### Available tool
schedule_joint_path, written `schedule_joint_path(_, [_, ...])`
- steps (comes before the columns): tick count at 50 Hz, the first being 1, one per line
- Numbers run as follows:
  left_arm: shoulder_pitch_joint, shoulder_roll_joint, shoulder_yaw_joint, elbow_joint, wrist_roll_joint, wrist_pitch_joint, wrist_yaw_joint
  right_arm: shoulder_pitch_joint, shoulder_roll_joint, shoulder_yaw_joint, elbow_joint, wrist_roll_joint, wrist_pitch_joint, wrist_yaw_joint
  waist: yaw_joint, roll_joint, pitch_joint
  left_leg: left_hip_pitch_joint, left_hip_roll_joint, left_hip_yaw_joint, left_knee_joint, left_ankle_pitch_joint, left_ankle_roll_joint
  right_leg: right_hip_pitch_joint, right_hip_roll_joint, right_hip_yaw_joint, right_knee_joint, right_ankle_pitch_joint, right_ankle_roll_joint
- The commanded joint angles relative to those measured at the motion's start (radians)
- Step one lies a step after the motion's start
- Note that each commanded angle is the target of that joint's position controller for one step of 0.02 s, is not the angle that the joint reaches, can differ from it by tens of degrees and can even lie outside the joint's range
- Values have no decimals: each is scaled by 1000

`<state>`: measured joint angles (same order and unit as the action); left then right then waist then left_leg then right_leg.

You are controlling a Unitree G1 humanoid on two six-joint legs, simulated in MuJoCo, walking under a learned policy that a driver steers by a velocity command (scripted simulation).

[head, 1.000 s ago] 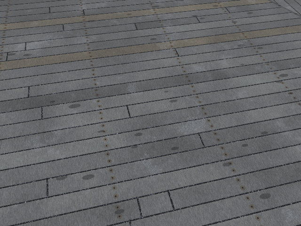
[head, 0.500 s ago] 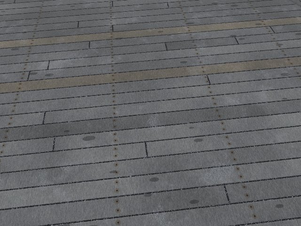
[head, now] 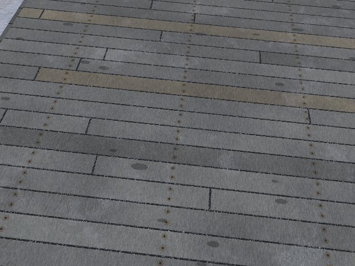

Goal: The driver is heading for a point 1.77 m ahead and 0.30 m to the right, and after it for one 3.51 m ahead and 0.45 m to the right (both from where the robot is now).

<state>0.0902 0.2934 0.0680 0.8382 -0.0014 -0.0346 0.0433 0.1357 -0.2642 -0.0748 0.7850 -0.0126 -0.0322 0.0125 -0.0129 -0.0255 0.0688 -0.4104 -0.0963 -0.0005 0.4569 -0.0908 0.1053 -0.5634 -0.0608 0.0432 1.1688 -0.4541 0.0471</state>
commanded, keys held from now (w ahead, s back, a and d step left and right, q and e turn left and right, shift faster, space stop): no key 1.00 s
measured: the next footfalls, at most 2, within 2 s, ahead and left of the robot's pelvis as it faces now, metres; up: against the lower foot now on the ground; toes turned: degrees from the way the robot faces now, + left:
right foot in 0.26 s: +0.11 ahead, -0.18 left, +0.00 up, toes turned +2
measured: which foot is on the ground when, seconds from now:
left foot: down 0.00-1.00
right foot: up 0.00-0.24, down 0.26-1.00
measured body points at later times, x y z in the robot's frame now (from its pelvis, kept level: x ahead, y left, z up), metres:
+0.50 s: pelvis +0.07 -0.04 +0.00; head +0.09 -0.05 +0.45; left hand +0.16 +0.22 -0.13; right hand +0.20 -0.29 -0.12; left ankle +0.09 +0.06 -0.73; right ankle +0.07 -0.18 -0.73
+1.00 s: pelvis +0.08 -0.05 +0.00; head +0.09 -0.05 +0.45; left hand +0.13 +0.21 -0.14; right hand +0.18 -0.30 -0.14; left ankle +0.09 +0.06 -0.73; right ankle +0.07 -0.18 -0.73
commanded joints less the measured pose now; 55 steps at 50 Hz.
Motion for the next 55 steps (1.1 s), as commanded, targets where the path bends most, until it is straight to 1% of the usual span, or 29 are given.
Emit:
schedule_joint_path(1, [139, 66, 19, -9, 5, 17, 16, 8, -138, -28, -55, -6, -12, -15, 44, 91, -225, 131, 280, -224, -136, 439, 186, 76, -19, 11, -107, 70, 13])
schedule_joint_path(3, [116, 62, 16, -10, 5, 24, 18, -2, -134, -24, -57, -4, 0, -25, 36, 106, -234, 137, 267, -213, -146, 302, 163, 90, -25, 14, -196, 127, 21])
schedule_joint_path(6, [67, 62, 13, -16, -2, 32, 16, -16, -122, -14, -57, -8, 12, -32, 15, 131, -199, 103, 250, -217, -181, 35, 137, 142, -23, 10, -330, 175, 24])
schedule_joint_path(7, [55, 63, 13, -16, -3, 32, 14, -15, -117, -11, -54, -10, 15, -31, 8, 139, -185, 98, 247, -224, -186, -28, 132, 160, -19, 6, -372, 174, 24])
schedule_joint_path(9, [48, 64, 11, -15, -4, 26, 9, -5, -107, -3, -44, -11, 19, -29, 1, 148, -164, 111, 250, -245, -172, -90, 124, 196, -6, -4, -463, 154, 18])
schedule_joint_path(10, [58, 59, 10, -9, -3, 21, 5, -6, -97, 3, -40, -8, 21, -29, 11, 143, -159, 117, 247, -249, -150, -101, 112, 232, 3, -14, -538, 169, 9])
schedule_joint_path(11, [83, 48, 7, 3, 1, 14, -2, -12, -85, 10, -37, -1, 23, -28, 33, 133, -156, 111, 233, -242, -121, -103, 88, 296, 16, -33, -657, 238, -5])
schedule_joint_path(12, [97, 55, 5, 11, 13, 9, -8, 19, -68, 18, -25, 2, 22, -27, 39, 111, -153, 98, 210, -237, -97, -103, 48, 365, 5, -17, -751, 335, -23])
schedule_joint_path(13, [116, 100, 10, 12, 28, 4, -11, 51, -51, 25, -19, -7, 15, -26, 25, 51, -167, 67, 172, -205, -37, -112, 1, 436, -82, 67, -762, 470, -54])
schedule_joint_path(14, [77, 172, 24, 8, 25, 6, -9, 112, -49, 19, -18, -10, 5, -20, -52, -95, -154, 36, 79, -112, 13, -174, -35, 424, -147, 120, -733, 547, -111])
schedule_joint_path(15, [59, 110, 16, 19, 20, 7, -15, 76, -45, 20, -19, -14, 4, -19, -39, -152, -158, 125, 66, -70, 19, -169, -60, 320, -143, 131, -763, 373, -138])
schedule_joint_path(16, [44, 67, 5, 17, 18, 4, -20, 29, -66, 15, -23, -12, 9, -18, -20, -129, -138, 165, 74, -76, 21, -126, -63, 280, -103, 104, -775, 254, -112])
schedule_joint_path(17, [42, 71, 6, 19, 20, 0, -22, 4, -75, 10, -24, -4, 17, -21, -5, -101, -122, 171, 81, -83, 28, -88, -52, 265, -71, 70, -768, 225, -81])
schedule_joint_path(18, [49, 81, 7, 21, 18, -6, -22, -6, -82, 7, -24, 0, 27, -24, 6, -86, -104, 162, 88, -96, 30, -52, -40, 266, -51, 49, -756, 233, -64])
schedule_joint_path(19, [63, 78, 6, 30, 17, -12, -21, 3, -77, 7, -21, -1, 32, -24, 7, -68, -102, 166, 97, -108, 23, -22, -33, 273, -42, 38, -744, 249, -57])
schedule_joint_path(22, [98, 67, 2, 52, 9, -12, -13, 10, -62, 7, -6, 1, 30, -24, 21, -17, -110, 169, 106, -117, 24, 32, -26, 310, -25, 18, -709, 314, -55])
schedule_joint_path(27, [95, 61, -2, 71, 7, -2, -8, 14, -56, 4, 24, 5, 26, -27, 28, 22, -113, 186, 109, -120, 29, 77, -35, 335, -12, 9, -692, 350, -60])
schedule_joint_path(31, [89, 55, -5, 90, 6, 2, -10, 17, -59, 3, 52, 7, 28, -32, 27, 33, -105, 201, 113, -122, 26, 89, -39, 340, -3, 2, -696, 351, -60])
schedule_joint_path(39, [88, 46, -10, 134, 7, 8, -11, 11, -66, 4, 111, 10, 28, -39, 26, 29, -82, 213, 115, -120, 11, 68, -46, 348, 12, -7, -717, 327, -57])
schedule_joint_path(55, [136, 28, -22, 201, 8, 11, -4, 13, -56, 15, 216, 12, 30, -45, 22, 30, -46, 207, 108, -104, -25, -16, -57, 339, 29, -20, -751, 260, -55])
